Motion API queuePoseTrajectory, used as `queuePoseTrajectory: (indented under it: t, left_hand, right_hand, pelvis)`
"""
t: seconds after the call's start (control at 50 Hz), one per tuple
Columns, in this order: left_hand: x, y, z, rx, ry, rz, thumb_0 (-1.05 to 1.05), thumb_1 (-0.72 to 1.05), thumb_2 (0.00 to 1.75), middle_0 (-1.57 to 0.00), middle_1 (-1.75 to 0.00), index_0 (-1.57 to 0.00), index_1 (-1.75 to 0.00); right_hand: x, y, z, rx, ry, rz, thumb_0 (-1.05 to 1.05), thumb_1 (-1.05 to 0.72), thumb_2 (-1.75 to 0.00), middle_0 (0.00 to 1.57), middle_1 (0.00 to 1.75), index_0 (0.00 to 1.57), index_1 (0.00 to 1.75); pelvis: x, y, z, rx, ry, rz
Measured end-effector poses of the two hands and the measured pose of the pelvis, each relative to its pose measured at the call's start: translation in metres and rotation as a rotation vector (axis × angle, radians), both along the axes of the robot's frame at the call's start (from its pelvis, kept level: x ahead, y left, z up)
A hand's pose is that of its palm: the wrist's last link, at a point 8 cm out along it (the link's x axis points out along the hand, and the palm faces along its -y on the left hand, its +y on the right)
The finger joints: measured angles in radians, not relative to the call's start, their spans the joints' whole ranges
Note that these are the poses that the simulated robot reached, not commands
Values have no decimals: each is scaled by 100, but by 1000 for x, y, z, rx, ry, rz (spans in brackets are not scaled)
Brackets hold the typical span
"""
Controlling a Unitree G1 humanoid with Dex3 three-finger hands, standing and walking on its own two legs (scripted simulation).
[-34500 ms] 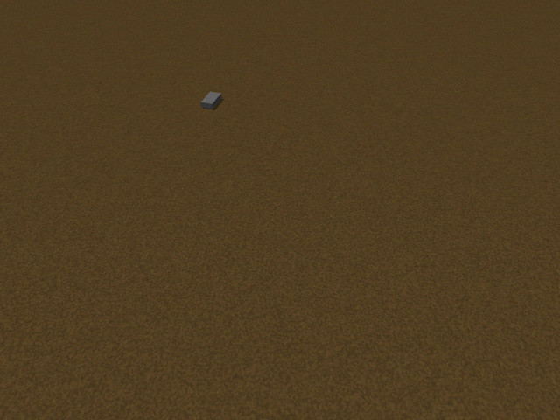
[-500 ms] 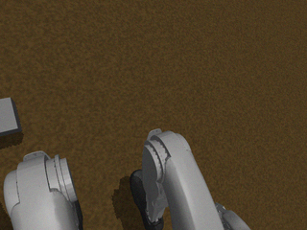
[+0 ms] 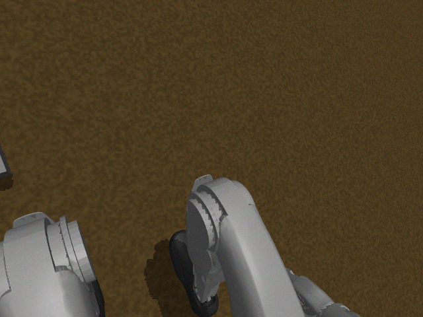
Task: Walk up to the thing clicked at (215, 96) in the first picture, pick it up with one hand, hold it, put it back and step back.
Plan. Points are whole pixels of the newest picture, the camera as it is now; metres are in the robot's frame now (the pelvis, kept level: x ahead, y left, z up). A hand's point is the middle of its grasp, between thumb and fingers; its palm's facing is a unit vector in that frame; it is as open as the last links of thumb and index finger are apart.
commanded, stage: rest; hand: left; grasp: from above
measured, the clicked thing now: out of the picture +0.41 +0.35 -0.26
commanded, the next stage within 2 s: open in 0.10 s
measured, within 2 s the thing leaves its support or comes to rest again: rests again in 0.44 s
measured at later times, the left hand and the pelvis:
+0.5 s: hand out of the picture +0.39 +0.34 -0.24, palm faces -0.39 -0.16 -0.91, open 12.0 cm; pelvis +0.00 +0.00 +0.00, yaw -1 degrees
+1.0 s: hand out of the picture +0.39 +0.35 -0.24, palm faces -0.44 -0.21 -0.87, open 14.0 cm; pelvis -0.01 +0.00 +0.01, yaw -1 degrees
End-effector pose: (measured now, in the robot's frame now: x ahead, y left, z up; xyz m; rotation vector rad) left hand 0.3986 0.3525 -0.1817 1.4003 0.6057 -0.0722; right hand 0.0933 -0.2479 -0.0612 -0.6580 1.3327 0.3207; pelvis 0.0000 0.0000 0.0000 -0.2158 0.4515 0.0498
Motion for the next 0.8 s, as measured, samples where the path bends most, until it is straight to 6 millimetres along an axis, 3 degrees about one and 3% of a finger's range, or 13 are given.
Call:
queuePoseTrajectory:
  t: [0.32, 0.6, 0.8]
  left_hand:
    - [-13, 3, -5, -28, 29, -54, -1, -11, 58, -53, -63, -58, -59]
    - [-4, -7, 0, 23, -27, -67, 0, -27, 76, -30, -78, -32, -76]
    - [-2, 6, 1, 15, 12, 45, 0, -43, 90, -15, -92, -16, -91]
  right_hand:
    - [-19, 0, 11, -40, 42, 17, 1, -89, -89, 21, 30, 21, 30]
    - [-5, 4, 18, -7, 1, 53, 1, -88, -89, 21, 30, 21, 30]
    - [-6, 2, 14, 13, -13, 44, 1, -89, -89, 20, 30, 21, 30]
  pelvis:
    - [-5, 1, 1, -15, -30, -3]
    - [-5, 4, 4, -24, -22, -9]
    - [-6, 1, 4, -15, -25, -7]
